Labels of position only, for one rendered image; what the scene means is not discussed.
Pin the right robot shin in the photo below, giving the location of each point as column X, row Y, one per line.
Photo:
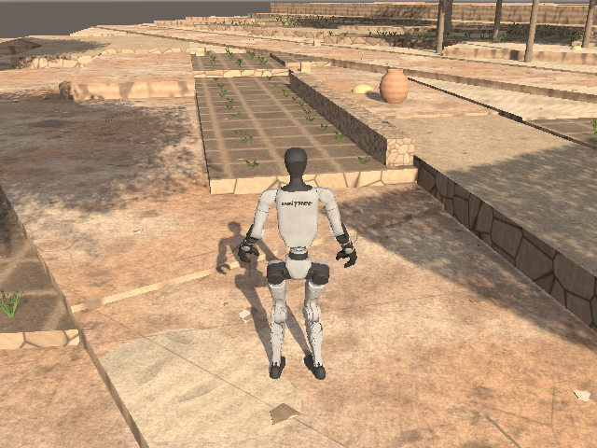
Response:
column 314, row 334

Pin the robot left forearm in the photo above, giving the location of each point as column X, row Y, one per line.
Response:
column 248, row 241

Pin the robot right forearm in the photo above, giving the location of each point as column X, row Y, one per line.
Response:
column 345, row 241

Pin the right robot upper arm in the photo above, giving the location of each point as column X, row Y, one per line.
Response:
column 325, row 195

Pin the left robot upper arm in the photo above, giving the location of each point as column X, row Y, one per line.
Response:
column 267, row 198

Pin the robot left foot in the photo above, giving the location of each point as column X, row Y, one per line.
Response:
column 276, row 371

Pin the robot right hand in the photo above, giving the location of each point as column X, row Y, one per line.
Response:
column 343, row 255

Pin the robot left hand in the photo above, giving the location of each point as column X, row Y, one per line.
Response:
column 242, row 254

